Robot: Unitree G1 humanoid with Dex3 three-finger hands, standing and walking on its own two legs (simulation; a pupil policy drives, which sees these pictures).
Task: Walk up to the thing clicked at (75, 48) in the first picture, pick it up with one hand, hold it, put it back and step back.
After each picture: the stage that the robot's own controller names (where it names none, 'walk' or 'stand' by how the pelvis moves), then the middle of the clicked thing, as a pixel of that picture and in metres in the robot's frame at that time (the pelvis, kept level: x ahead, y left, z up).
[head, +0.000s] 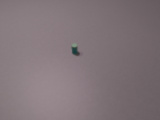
stand; (74, 48) +1.25 +0.10 -0.72
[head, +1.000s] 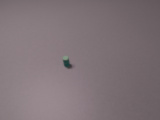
walk; (66, 61) +1.11 +0.27 -0.71
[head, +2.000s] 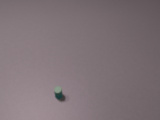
walk; (58, 92) +0.68 +0.22 -0.69
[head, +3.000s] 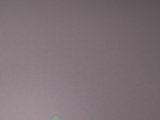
walk; out of the picture +0.42 +0.15 -0.71
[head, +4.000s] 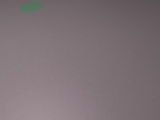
stand; out of the picture +0.36 +0.17 -0.72
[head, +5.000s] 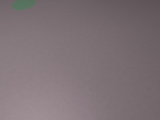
stand; out of the picture +0.35 +0.19 -0.72
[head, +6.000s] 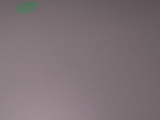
stand; out of the picture +0.37 +0.18 -0.73
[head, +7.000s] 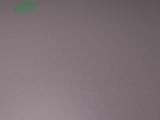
stand; out of the picture +0.36 +0.19 -0.73
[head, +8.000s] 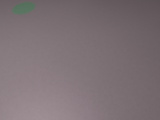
stand; out of the picture +0.35 +0.19 -0.73
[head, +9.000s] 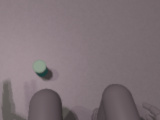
go down; (40, 68) +0.44 +0.18 -0.40
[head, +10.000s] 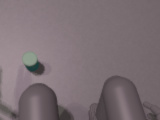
go down; (31, 62) +0.46 +0.19 -0.33
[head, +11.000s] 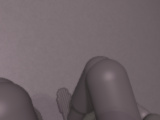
close in; out of the picture +0.45 +0.24 -0.23
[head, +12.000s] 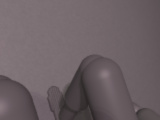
close; out of the picture +0.44 +0.25 -0.23
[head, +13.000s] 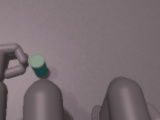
lift; (39, 66) +0.43 +0.19 -0.30
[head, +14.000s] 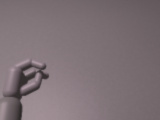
go down; out of the picture +0.35 +0.12 -0.64
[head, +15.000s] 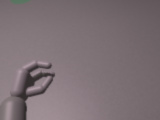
go down; out of the picture +0.34 +0.15 -0.68
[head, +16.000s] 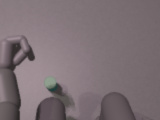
crouch; (51, 84) +0.40 +0.15 -0.44
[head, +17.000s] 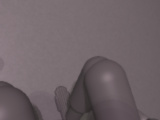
lower; out of the picture +0.41 +0.21 -0.24
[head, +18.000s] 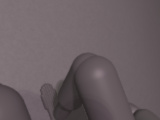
lower; out of the picture +0.41 +0.23 -0.24
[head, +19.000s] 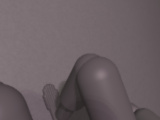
lower; out of the picture +0.41 +0.23 -0.23
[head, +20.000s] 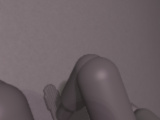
lower; out of the picture +0.40 +0.23 -0.24
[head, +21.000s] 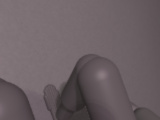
lower; out of the picture +0.40 +0.23 -0.23
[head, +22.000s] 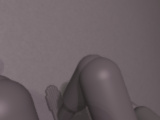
open; out of the picture +0.40 +0.20 -0.23
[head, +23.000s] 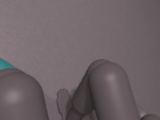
stand; (6, 72) +0.36 +0.14 -0.27
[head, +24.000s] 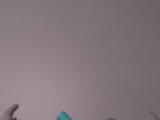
stand; out of the picture +0.29 +0.09 -0.60
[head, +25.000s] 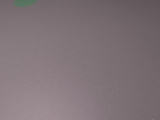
stand; out of the picture +0.27 +0.09 -0.69
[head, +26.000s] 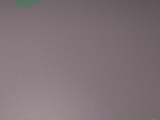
stand; out of the picture +0.26 +0.09 -0.69
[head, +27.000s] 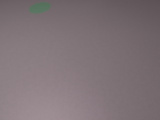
stand; out of the picture +0.28 +0.07 -0.75
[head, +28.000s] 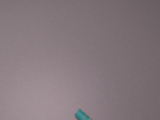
walk; (82, 117) +0.35 +0.02 -0.72
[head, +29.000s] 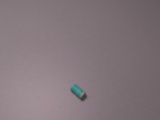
walk; (78, 91) +0.59 +0.02 -0.72
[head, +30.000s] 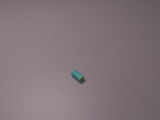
stand; (77, 75) +0.90 +0.13 -0.73
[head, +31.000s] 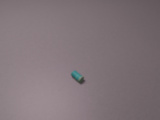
stand; (77, 76) +0.89 +0.07 -0.75
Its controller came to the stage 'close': yes
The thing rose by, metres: 0.01
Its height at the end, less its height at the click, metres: -0.02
